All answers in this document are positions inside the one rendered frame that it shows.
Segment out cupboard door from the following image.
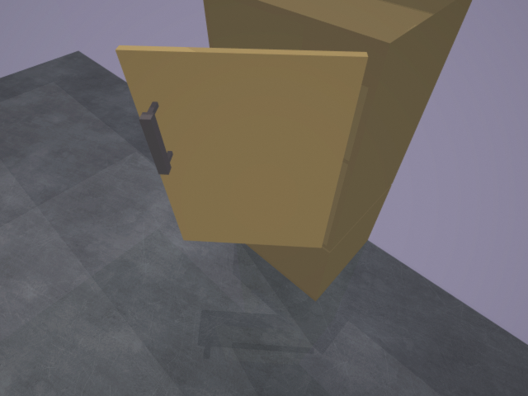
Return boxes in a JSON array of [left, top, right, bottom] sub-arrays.
[[115, 45, 368, 248]]

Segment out handle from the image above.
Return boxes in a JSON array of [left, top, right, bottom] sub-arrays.
[[139, 101, 173, 175]]

